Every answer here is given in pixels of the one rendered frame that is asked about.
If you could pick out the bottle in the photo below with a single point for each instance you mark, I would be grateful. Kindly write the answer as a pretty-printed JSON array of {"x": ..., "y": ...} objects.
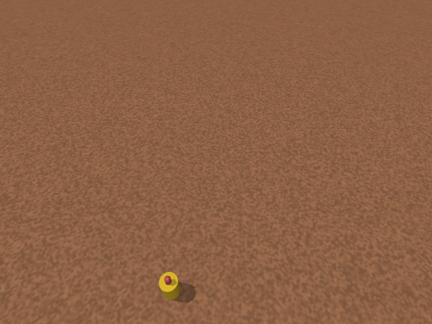
[{"x": 169, "y": 285}]

